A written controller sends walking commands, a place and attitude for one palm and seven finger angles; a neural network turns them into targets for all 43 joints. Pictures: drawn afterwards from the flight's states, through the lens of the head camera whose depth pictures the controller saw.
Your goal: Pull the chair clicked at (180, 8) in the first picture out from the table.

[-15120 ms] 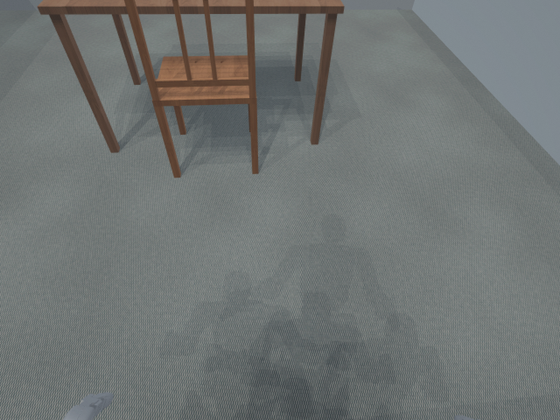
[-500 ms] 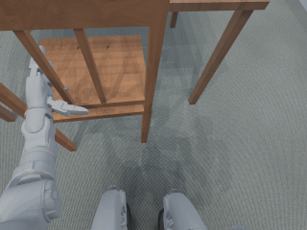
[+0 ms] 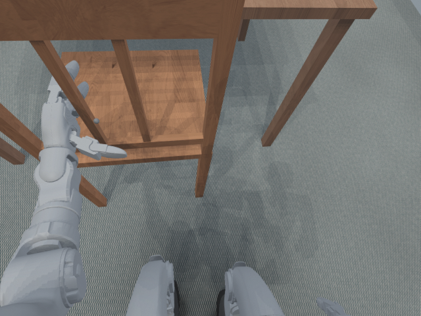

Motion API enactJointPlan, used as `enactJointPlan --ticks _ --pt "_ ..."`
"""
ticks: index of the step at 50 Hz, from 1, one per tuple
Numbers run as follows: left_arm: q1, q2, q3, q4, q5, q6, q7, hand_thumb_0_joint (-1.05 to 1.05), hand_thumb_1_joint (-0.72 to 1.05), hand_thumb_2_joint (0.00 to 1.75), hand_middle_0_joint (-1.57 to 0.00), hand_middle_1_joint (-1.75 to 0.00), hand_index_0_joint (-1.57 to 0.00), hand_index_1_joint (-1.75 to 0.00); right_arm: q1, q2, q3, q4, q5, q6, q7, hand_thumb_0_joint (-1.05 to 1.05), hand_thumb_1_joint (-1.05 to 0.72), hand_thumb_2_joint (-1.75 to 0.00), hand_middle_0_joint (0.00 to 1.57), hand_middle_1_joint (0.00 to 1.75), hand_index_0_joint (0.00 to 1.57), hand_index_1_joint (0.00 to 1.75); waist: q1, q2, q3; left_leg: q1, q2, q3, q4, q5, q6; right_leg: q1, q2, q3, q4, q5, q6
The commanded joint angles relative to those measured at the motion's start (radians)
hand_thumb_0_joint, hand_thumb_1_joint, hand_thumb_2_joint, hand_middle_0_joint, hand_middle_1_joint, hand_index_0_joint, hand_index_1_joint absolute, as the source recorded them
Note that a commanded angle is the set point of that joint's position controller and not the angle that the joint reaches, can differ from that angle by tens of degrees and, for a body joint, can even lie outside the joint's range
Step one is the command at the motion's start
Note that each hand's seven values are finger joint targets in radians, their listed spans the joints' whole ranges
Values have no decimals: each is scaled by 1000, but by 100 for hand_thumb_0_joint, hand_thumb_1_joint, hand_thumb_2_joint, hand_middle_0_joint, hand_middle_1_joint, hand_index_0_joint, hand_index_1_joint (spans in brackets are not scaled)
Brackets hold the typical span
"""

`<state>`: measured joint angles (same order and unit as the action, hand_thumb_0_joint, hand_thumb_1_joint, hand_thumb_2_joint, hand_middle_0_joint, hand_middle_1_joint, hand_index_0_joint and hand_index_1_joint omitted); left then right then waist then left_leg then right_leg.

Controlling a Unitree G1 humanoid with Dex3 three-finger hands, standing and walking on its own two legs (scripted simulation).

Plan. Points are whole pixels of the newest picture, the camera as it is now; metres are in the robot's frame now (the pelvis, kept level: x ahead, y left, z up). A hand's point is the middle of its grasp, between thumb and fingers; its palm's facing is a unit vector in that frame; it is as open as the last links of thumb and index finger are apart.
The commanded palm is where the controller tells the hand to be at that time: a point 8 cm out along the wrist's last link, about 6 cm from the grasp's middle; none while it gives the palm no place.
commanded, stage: hook a spindle and tug to test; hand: left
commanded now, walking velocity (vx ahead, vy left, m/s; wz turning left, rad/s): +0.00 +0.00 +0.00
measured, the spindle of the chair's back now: (79, 103) +0.49 +0.23 +0.03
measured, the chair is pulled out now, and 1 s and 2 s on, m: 0.00 0.02 0.13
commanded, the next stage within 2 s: step backward, pulling the chair out in 1.26 s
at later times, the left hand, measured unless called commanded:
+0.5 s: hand (96, 122) +0.46 +0.20 +0.02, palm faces +0.13 -0.99 -0.03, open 8.2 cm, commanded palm +0.43 +0.23 +0.03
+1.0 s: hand (100, 129) +0.44 +0.19 +0.02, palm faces +0.11 -0.99 -0.02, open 5.1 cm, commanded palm +0.41 +0.24 +0.03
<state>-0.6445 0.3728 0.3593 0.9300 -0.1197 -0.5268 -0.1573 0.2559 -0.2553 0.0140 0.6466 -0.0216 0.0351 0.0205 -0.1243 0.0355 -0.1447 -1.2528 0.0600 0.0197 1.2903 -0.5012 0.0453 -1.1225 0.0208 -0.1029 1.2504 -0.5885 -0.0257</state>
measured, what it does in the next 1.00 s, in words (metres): stands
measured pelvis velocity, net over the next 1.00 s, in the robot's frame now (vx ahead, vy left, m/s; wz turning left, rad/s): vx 0.01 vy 0.00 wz -0.01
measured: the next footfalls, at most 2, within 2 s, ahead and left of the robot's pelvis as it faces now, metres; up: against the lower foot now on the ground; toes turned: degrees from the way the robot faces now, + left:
none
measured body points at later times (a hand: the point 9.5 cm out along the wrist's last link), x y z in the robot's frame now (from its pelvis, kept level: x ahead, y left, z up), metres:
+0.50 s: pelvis +0.00 +0.00 +0.00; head +0.15 +0.03 +0.43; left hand +0.45 +0.25 +0.03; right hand +0.06 -0.26 -0.12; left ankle +0.05 +0.09 -0.62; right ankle +0.00 -0.11 -0.62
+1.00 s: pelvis +0.01 +0.00 +0.01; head +0.15 +0.02 +0.44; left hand +0.43 +0.24 +0.03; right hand +0.09 -0.26 -0.11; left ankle +0.05 +0.09 -0.62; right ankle +0.00 -0.11 -0.62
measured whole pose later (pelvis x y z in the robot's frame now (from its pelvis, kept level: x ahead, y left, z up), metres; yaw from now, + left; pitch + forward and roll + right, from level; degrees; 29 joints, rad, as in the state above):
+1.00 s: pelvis +0.01 +0.00 +0.01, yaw +0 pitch +26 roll -3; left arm -0.50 0.32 0.32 0.82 -0.15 -0.51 -0.12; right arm 0.27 -0.24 0.01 0.62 -0.01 0.06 0.04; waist -0.12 0.03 -0.16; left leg -1.18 0.06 0.04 1.24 -0.51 0.04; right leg -1.06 0.03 -0.08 1.21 -0.59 -0.02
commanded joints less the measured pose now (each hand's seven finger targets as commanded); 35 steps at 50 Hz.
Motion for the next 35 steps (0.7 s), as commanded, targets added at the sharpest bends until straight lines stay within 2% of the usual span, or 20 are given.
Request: enactJointPlan --ticks 1,4,6,7,8,9,10,13,14,15,17,18,19,21,24,26,28,30,31,35 --pt "-284 204 26 -158 -7 -39 8 0 -50 30 -29 -79 -29 -79 146 -181 -62 -65 1 -3 -5 0 -90 -90 20 30 20 30 -2 88 -484 517 -21 -98 -134 362 -24 105 21 58 -169 323 -4" --pt "-334 189 12 -184 -9 -45 17 0 -44 32 -34 -96 -34 -96 147 -179 -61 -68 1 -2 -7 0 -90 -90 20 30 20 30 -17 74 -478 506 -22 -96 -132 350 -19 106 21 61 -171 321 -2" --pt "-336 212 28 -201 -5 -58 23 0 -33 37 -38 -107 -38 -107 149 -179 -63 -66 -1 -3 -7 0 -90 -90 20 30 20 30 -7 98 -497 526 -21 -97 -130 368 -22 105 22 63 -168 331 -4" --pt "-346 193 15 -224 -8 -66 24 0 -28 40 -39 -112 -39 -112 147 -174 -63 -65 -2 -6 -6 0 -90 -90 20 30 20 30 -12 100 -513 539 -21 -95 -128 376 -21 108 22 65 -171 338 -2" --pt "-324 197 18 -214 -3 -72 25 0 -22 42 -41 -118 -41 -118 149 -174 -64 -64 -3 -6 -5 0 -90 -90 20 30 20 30 -5 104 -508 546 -20 -97 -132 380 -26 107 23 61 -169 335 -5" --pt "-347 170 -10 -233 -3 -80 26 0 -16 44 -43 -123 -43 -123 152 -175 -66 -62 -3 -7 -4 0 -90 -90 20 30 20 30 -19 108 -515 572 -17 -107 -134 397 -25 85 24 57 -163 337 -6" --pt "-332 152 -20 -225 0 -81 27 0 -11 47 -45 -129 -45 -129 150 -171 -66 -60 -3 -7 -2 0 -90 -90 20 30 20 30 -13 123 -515 583 -16 -107 -135 397 -29 75 23 54 -167 328 -6" --pt "-351 145 -34 -213 5 -79 31 0 6 54 -50 -145 -50 -145 153 -174 -67 -50 -5 -6 0 0 -90 -90 20 30 20 30 -22 109 -500 569 -17 -108 -136 366 -27 73 24 54 -174 307 -6" --pt "-342 156 -27 -221 6 -81 32 0 12 56 -50 -145 -50 -145 157 -177 -69 -54 -4 -7 -1 0 -90 -90 20 30 20 30 -17 117 -507 588 -14 -115 -141 380 -28 65 25 52 -168 307 -9" --pt "-346 133 -46 -219 7 -80 31 0 17 59 -50 -145 -50 -145 152 -174 -69 -51 -3 -6 0 0 -90 -90 20 30 20 30 -22 121 -511 592 -15 -111 -142 380 -28 63 23 52 -173 310 -7" --pt "-335 163 -21 -222 7 -80 33 0 28 64 -50 -145 -50 -145 157 -177 -71 -50 -4 -3 -2 0 -90 -90 20 30 20 30 -14 108 -522 588 -16 -109 -139 391 -27 85 24 55 -174 326 -8" --pt "-335 136 -42 -210 7 -76 30 0 34 66 -50 -145 -50 -145 155 -172 -69 -51 -3 -2 -1 0 -90 -90 20 30 20 30 -21 102 -513 574 -20 -104 -138 386 -25 90 24 56 -177 330 -6" --pt "-356 137 -47 -201 7 -77 29 0 40 68 -50 -145 -50 -145 158 -176 -69 -44 -2 -4 -3 0 -90 -90 20 30 20 30 -31 101 -496 582 -14 -114 -140 378 -26 61 24 52 -174 315 -7" --pt "-359 159 -26 -186 10 -80 31 0 51 73 -50 -145 -50 -145 159 -177 -69 -41 -4 -1 -4 0 -90 -90 20 30 20 30 -22 106 -482 572 -15 -115 -142 368 -27 62 23 50 -173 304 -8" --pt "-361 117 -62 -218 8 -87 30 0 68 80 -50 -145 -50 -145 155 -173 -72 -50 -2 -2 0 0 -90 -90 20 30 20 30 -21 148 -515 619 -14 -118 -145 394 -31 48 23 49 -170 307 -11" --pt "-356 131 -51 -221 11 -87 37 0 79 85 -50 -145 -50 -145 158 -175 -73 -44 -5 1 0 0 -90 -90 20 30 20 30 -16 139 -521 631 -13 -122 -144 418 -33 54 23 48 -171 321 -11" --pt "-345 109 -70 -232 12 -87 40 0 90 90 -50 -145 -50 -145 156 -170 -73 -48 -5 3 3 0 -90 -90 20 30 20 30 -18 125 -525 631 -15 -118 -147 423 -31 69 25 47 -177 332 -10" --pt "-346 113 -70 -231 16 -88 43 0 90 90 -50 -145 -50 -145 155 -172 -73 -47 -4 4 4 0 -90 -90 20 30 20 30 -18 139 -517 640 -12 -122 -148 429 -34 52 24 47 -173 327 -11" --pt "-333 99 -79 -208 17 -83 44 0 90 90 -50 -145 -50 -145 152 -169 -72 -45 -3 6 5 0 -90 -90 20 30 20 30 -25 108 -496 615 -15 -115 -147 399 -29 60 26 50 -182 321 -8" --pt "-269 149 -27 -223 9 -88 40 0 90 90 -50 -145 -50 -145 147 -171 -71 -59 -1 9 3 0 -90 -90 20 30 20 30 -2 92 -516 587 -20 -100 -148 411 -26 117 25 59 -179 359 -8"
